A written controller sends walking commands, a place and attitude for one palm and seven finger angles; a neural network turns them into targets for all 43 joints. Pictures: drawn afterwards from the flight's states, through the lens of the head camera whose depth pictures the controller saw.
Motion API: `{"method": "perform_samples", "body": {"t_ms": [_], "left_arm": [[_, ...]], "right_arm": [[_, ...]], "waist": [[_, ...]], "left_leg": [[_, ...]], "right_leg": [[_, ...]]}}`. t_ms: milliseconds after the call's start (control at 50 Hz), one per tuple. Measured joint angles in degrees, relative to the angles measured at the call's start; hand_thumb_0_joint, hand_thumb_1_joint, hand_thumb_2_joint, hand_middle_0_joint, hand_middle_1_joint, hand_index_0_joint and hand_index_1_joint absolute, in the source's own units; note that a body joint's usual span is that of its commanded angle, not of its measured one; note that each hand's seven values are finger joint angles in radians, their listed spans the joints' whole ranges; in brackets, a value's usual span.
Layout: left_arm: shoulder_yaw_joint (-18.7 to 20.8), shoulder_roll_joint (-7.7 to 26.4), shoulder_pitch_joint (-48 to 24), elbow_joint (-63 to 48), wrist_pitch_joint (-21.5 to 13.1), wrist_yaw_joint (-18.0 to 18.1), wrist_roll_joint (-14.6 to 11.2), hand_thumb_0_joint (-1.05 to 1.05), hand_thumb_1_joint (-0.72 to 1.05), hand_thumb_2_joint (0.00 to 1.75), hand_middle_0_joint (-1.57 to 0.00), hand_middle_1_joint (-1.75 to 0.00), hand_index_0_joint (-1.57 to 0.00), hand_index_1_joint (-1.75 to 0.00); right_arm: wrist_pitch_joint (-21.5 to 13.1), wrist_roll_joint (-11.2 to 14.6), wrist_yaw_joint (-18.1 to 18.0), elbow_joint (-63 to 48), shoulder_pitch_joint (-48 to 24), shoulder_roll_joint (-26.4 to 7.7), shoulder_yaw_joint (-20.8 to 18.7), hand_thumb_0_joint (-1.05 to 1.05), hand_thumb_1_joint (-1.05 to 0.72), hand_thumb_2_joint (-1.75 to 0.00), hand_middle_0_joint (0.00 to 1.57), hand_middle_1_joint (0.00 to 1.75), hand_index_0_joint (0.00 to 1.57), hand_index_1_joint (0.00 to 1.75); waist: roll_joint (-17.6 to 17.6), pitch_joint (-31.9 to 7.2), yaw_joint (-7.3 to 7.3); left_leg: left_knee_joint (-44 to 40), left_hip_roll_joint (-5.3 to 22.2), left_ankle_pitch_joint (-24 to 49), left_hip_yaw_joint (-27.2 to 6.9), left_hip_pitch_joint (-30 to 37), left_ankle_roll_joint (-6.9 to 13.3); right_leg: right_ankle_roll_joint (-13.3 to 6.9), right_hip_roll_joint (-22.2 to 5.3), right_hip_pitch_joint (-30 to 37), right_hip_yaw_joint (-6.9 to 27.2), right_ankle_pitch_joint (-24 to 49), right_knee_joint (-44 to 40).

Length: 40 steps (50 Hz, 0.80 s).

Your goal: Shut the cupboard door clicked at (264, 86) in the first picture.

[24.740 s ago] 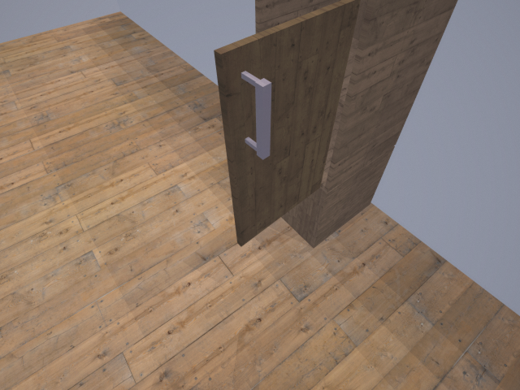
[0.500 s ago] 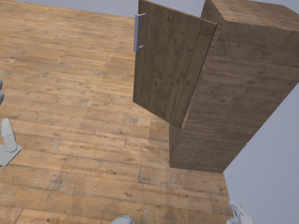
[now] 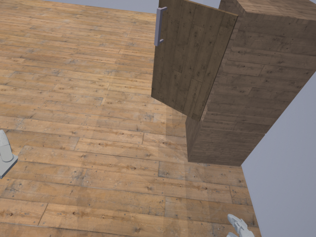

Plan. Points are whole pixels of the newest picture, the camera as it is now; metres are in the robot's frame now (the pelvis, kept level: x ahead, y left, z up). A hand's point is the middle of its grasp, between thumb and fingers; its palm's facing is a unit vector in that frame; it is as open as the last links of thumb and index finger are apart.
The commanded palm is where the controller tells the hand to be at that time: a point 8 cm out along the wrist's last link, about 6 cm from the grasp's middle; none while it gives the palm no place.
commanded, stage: stop stepping back and stand still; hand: left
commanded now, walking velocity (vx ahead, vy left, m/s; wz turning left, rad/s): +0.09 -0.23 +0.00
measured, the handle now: (160, 26) +0.97 +0.03 +0.13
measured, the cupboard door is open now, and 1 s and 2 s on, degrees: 58 58 58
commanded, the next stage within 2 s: let the arm hang, fingers relaxed in 0.66 s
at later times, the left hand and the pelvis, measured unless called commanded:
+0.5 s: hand (47, 144) +0.24 +0.23 +0.17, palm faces +0.40 -0.78 -0.49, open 7.4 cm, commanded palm +0.18 +0.27 +0.18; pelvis +0.03 -0.03 +0.00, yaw -2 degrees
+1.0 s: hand out of the picture +0.15 +0.18 -0.13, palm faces -0.05 -0.96 -0.27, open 7.4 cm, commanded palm none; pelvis +0.01 -0.01 +0.00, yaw +0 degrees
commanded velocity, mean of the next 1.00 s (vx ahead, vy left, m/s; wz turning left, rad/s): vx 0.01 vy -0.01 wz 0.00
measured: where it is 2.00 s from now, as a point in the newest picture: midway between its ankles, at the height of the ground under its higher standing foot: outside the picture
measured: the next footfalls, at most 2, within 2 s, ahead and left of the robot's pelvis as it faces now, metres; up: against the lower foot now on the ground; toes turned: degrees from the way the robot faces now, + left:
right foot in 0.22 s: +0.03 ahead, -0.12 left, +0.00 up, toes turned -7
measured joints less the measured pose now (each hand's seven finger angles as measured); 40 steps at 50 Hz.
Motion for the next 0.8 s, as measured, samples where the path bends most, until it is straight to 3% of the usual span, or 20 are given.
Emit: {"method": "perform_samples", "body": {"t_ms": [80, 180, 220, 260, 340, 400, 460, 600, 760, 800], "left_arm": [[-1.0, 0.8, 3.4, -3.8, -1.2, -0.5, 0.7, 0.01, 0.89, 0.9, -0.21, -0.3, -0.21, -0.3], [0.5, 3.0, 4.5, -2.7, -1.3, -0.1, 0.5, 0.01, 0.89, 0.9, -0.21, -0.3, -0.21, -0.3], [1.4, 3.7, 4.2, -1.2, -1.0, 0.2, 0.3, 0.01, 0.89, 0.9, -0.21, -0.3, -0.21, -0.3], [0.7, 2.3, 2.8, 0.6, -0.6, 0.5, 0.1, 0.01, 0.89, 0.9, -0.21, -0.3, -0.21, -0.3], [-1.5, 0.0, 3.4, -0.1, -0.7, 0.9, -0.2, 0.01, 0.89, 0.9, -0.21, -0.3, -0.21, -0.3], [-1.7, -0.2, 5.4, -2.0, -1.9, 1.1, 0.1, 0.01, 0.89, 0.89, -0.22, -0.3, -0.21, -0.3], [-1.0, 0.5, 5.6, -1.2, -2.8, 1.2, 0.3, 0.01, 0.89, 0.89, -0.22, -0.3, -0.22, -0.3], [-0.6, -0.2, 2.9, 2.4, -2.6, 1.3, 0.5, 0.01, 0.89, 0.9, -0.22, -0.3, -0.21, -0.3], [-2.9, -0.3, 4.8, 0.6, -1.8, 0.7, 0.3, 0.01, 0.89, 0.89, -0.22, -0.3, -0.21, -0.3], [-6.9, 0.3, 0.3, 8.1, -2.1, -1.5, 1.9, 0.01, 0.89, 0.9, -0.21, -0.3, -0.21, -0.3]], "right_arm": [[0.2, 0.0, 1.1, -1.2, 0.5, 1.0, 0.8, 0.02, -0.9, -0.9, 0.2, 0.3, 0.2, 0.3], [1.3, 0.3, 0.6, -2.2, 0.3, 1.0, 1.1, 0.01, -0.9, -0.9, 0.21, 0.3, 0.2, 0.3], [1.5, 0.4, 0.5, -2.4, -0.2, 0.7, 1.1, 0.01, -0.9, -0.9, 0.21, 0.3, 0.2, 0.3], [1.7, 0.6, 0.5, -1.7, -1.3, -0.5, 0.5, 0.01, -0.9, -0.9, 0.21, 0.3, 0.2, 0.3], [2.2, 1.3, 0.3, -0.5, -1.8, -2.8, -0.9, 0.01, -0.9, -0.9, 0.21, 0.3, 0.2, 0.3], [2.5, 1.2, -0.4, -0.7, -1.5, -4.3, -1.6, 0.02, -0.9, -0.9, 0.2, 0.3, 0.2, 0.3], [2.7, 1.2, -1.3, -0.2, -1.3, -4.4, -2.3, 0.02, -0.91, -0.9, 0.2, 0.3, 0.2, 0.3], [1.6, 1.6, -1.1, -1.5, -2.5, -4.2, -1.9, 0.02, -0.91, -0.9, 0.2, 0.3, 0.19, 0.3], [2.8, 1.6, -0.8, -2.6, -3.8, -2.7, -0.9, 0.01, -0.91, -0.9, 0.2, 0.3, 0.2, 0.3], [0.9, 1.7, 1.4, -0.6, -4.0, -3.9, -1.4, 0.01, -0.9, -0.9, 0.2, 0.3, 0.2, 0.3]], "waist": [[1.4, 0.5, 0.52], [3.0, 0.3, 0.56], [2.5, 0.1, 0.53], [4.2, 0.7, -0.03], [4.2, 0.4, -0.67], [3.7, 0.5, -0.95], [2.3, 0.1, -0.44], [3.5, 0.0, 0.23], [3.2, 0.2, -0.17], [4.2, -0.4, 0.71]], "left_leg": [[-4.5, 1.8, 2.5, 0.3, 1.3, -0.4], [-4.0, 3.0, 2.1, 0.6, 0.4, -1.4], [-1.6, 2.5, 0.6, 1.2, -1.0, -1.9], [0.9, 3.3, -0.8, 0.5, -2.0, -1.8], [7.5, 0.9, -4.7, -1.2, -4.0, -0.9], [2.5, -0.2, -0.5, -0.7, -2.2, -0.5], [0.4, -0.8, -1.2, 0.0, -0.3, -0.7], [-1.8, -0.1, -0.2, -0.3, -0.5, -1.1], [-1.8, -0.7, -0.1, -0.2, -0.5, -0.8], [-0.8, -1.2, 0.0, -0.5, -1.7, -0.4]], "right_leg": [[0.4, 0.4, 0.9, -2.1, 2.5, -5.5], [0.6, 0.5, 7.8, -3.4, 4.5, -19.2], [-0.9, -0.1, 10.2, -2.8, 7.3, -23.6], [-2.5, 0.7, 9.6, -3.3, 7.0, -21.9], [-3.0, 0.0, 9.3, -3.4, 4.0, -19.2], [-2.7, -0.2, 9.8, -3.4, 2.6, -17.7], [-2.4, -0.9, 10.5, -2.8, 1.7, -17.4], [-2.5, 0.0, 11.2, -3.1, 3.8, -21.6], [-2.2, -0.7, 10.8, -3.0, 3.5, -20.7], [-1.8, -1.3, 9.7, -3.5, 3.4, -19.4]]}}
